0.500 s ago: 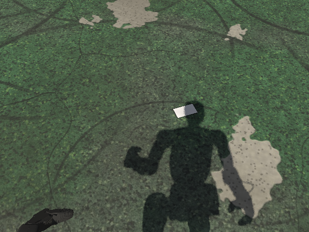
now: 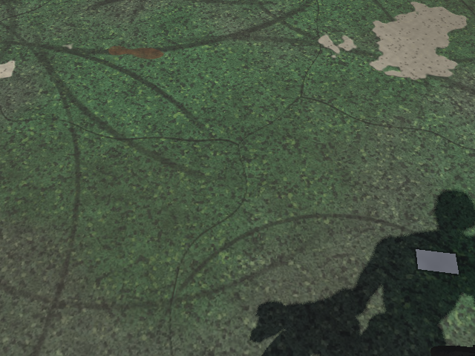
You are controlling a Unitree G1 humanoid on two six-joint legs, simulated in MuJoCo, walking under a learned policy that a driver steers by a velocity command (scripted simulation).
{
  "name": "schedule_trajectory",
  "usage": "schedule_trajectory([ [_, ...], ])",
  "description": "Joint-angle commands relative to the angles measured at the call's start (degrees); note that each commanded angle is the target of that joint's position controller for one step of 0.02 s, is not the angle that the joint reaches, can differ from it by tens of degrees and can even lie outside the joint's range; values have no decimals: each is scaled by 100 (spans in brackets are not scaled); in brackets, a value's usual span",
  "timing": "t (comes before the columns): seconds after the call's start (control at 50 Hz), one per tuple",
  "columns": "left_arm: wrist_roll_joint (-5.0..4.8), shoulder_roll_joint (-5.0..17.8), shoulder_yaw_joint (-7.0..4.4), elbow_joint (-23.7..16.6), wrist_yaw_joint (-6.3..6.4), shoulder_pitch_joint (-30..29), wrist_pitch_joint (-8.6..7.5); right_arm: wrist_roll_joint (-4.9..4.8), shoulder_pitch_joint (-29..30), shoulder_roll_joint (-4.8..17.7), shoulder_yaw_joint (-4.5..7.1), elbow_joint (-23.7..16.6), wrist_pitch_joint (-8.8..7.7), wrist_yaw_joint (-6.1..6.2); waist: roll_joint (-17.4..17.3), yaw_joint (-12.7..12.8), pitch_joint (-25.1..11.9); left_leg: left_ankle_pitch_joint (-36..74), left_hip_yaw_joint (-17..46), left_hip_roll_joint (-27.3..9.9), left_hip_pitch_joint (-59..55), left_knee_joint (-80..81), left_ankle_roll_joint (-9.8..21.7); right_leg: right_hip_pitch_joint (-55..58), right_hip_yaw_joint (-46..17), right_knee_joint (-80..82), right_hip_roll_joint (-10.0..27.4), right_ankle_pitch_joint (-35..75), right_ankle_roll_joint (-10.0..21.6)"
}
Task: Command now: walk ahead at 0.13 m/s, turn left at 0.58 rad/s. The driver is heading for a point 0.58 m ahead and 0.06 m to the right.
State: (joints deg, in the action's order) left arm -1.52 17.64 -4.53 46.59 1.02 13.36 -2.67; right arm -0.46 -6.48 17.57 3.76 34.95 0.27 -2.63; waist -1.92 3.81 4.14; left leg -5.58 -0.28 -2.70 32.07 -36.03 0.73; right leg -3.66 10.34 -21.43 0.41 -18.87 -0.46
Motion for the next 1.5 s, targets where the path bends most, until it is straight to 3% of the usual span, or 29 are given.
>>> schedule_trajectory([
  [0.02,-119,970,-234,-422,35,-484,-27,33,-832,748,330,-265,-17,-3,486,-711,-910,213,-278,390,-1580,723,383,-130,-282,-1224,1205,4321,568],
  [0.04,12,805,-175,-400,12,-147,-36,36,-1299,1154,478,-195,-12,110,-152,-859,-1239,2013,238,159,-2679,986,672,-813,-110,-2466,786,3305,212],
  [0.06,405,272,16,-555,-52,338,-44,75,-1246,1728,534,-354,17,249,-1746,-408,-1693,4840,2339,-1414,-4247,528,1638,-2758,-86,-4540,-32,-1732,-266],
  [0.08,308,558,43,-552,-118,367,-40,142,-1194,1486,427,-578,-34,201,-1292,-649,-2831,3354,3775,-2002,-4577,1071,2426,-3222,-1369,-5558,-333,-2292,-297],
  [0.1,102,885,-49,-586,-131,-134,8,102,-940,1178,357,-620,-69,150,-542,-791,-2354,2544,3208,-1665,-4133,1302,2139,-3454,-1592,-5621,-91,-1743,-229],
  [0.14,140,756,-22,-586,-25,-382,125,-38,-485,857,254,-563,-55,196,2,-535,-1447,1481,2419,-1185,-3022,1469,1553,-3453,-1540,-4913,238,-1037,-225],
  [0.28,159,247,169,-301,17,-47,331,209,-5,403,44,-305,-57,300,-469,-325,-1400,779,1186,-716,-1422,1773,1287,-1401,-1241,-2620,386,-35,-393],
  [0.38,199,505,103,-368,-43,-214,346,193,43,525,29,10,-37,276,-466,-301,-711,-1821,1154,-610,-1023,1803,852,-839,-960,-1197,158,637,-64],
  [0.4,249,612,95,-464,-44,-295,339,176,-113,502,25,97,-33,302,-298,-331,-555,-1955,1103,-513,-1077,1646,610,-934,-1198,-859,308,1016,77],
  [0.44,157,1119,-42,-524,-7,-495,342,246,-405,390,36,78,-43,366,1025,-705,-369,-1750,159,310,-1261,839,61,-1548,-2174,-312,857,1024,604],
  [0.52,170,909,-55,-650,9,-551,258,166,-14,256,100,-2,25,466,1518,-475,-357,-978,11,533,-1495,150,9,-1632,-3045,113,1081,948,826],
  [0.62,44,758,-79,-858,50,-402,309,143,-318,414,251,47,-13,386,349,-432,-891,-246,368,-82,-2392,770,362,-1962,-2460,-988,393,1203,413],
  [0.68,85,623,-90,-1009,20,-348,397,174,-478,648,298,49,-14,431,-1126,-464,-879,1049,2119,-2000,-2790,1735,1544,-3002,-1358,-3383,-79,-1349,-125],
  [0.7,79,795,-179,-1020,-5,-404,429,192,-510,589,252,8,-61,468,-736,-511,-846,1581,2181,-2229,-2709,1784,1796,-3192,-1481,-4407,49,-1726,-215],
  [0.74,17,597,-164,-982,-22,-327,526,117,-46,640,261,-20,-104,502,-301,-279,-638,1360,1304,-1795,-2524,1759,1418,-3208,-1538,-4334,323,-1222,-287],
  [0.84,0,371,-50,-1213,-197,-578,547,63,-68,873,357,122,38,503,-737,-494,-901,1676,66,-1343,-2488,1503,1102,-2030,-833,-2471,202,-476,-298],
  [0.88,-7,448,-96,-1192,-258,-356,583,-65,-168,985,392,193,58,455,-690,-401,-1052,315,-15,-1441,-2349,1463,950,-1438,-549,-1601,52,67,-80],
  [0.92,-15,638,-230,-875,-226,365,599,-100,-276,678,312,320,33,394,-308,-165,-1020,-1846,-428,-1167,-1300,818,507,-120,-478,-845,-235,132,297],
  [0.94,-36,1032,-366,-728,-157,986,561,39,-135,263,186,271,9,327,845,45,-812,-2707,-1014,-646,3,-926,50,654,-1899,-178,580,-442,763],
  [0.96,63,1812,-471,-934,-173,1133,392,126,405,122,123,-241,-94,322,1989,135,-593,-3468,-532,319,1971,-2412,-258,795,-5097,681,2027,-1512,1959],
  [0.98,232,1436,-361,-1018,-209,964,183,-47,854,514,223,-305,-248,314,1211,339,-512,-3032,434,117,2198,-2959,-127,507,-5438,1217,2189,-2228,2186],
  [1.0,226,1092,-226,-1009,-173,598,65,-166,688,717,281,-210,-330,267,1205,23,-246,-2285,485,-90,2199,-2855,25,313,-4863,1278,2054,-2290,1886],
  [1.04,117,652,-66,-1023,-89,163,8,20,216,739,312,193,-372,279,1050,-234,-191,-1188,391,-325,1813,-2442,-41,151,-3684,1132,1541,-1316,1361],
  [1.1,216,636,-33,-946,-19,334,-95,-12,93,494,247,429,-389,198,835,-241,-261,5,205,-300,1375,-2104,-169,89,-2651,1330,1206,106,1134],
  [1.36,127,734,-108,-349,-21,1031,-113,-109,1063,79,-55,84,-494,-159,544,252,412,669,-118,22,1208,263,106,927,-826,1368,1444,2356,973],
  [1.42,115,922,-147,-355,55,955,-34,-92,818,274,22,8,-508,-217,864,-45,-112,-45,-594,476,308,338,444,1246,-519,363,1432,5617,789],
  [1.46,122,1043,-157,-401,139,850,44,-117,-528,751,267,267,-468,-142,912,-824,-1035,-13,-722,884,-1667,536,790,834,-226,-1518,1247,7003,532],
  [1.48,175,1010,-111,-503,169,816,-6,-128,-1493,1091,413,438,-406,-32,591,-1311,-1590,1,213,360,-3592,543,1103,-594,-269,-3025,1102,5663,322],
  [1.5,316,140,178,-771,29,1416,-169,-139,-1837,1622,505,484,-411,18,-1046,-800,-2371,-1076,3530,-1395,-5875,731,2302,-3265,-565,-5429,-95,-99,-106],
])
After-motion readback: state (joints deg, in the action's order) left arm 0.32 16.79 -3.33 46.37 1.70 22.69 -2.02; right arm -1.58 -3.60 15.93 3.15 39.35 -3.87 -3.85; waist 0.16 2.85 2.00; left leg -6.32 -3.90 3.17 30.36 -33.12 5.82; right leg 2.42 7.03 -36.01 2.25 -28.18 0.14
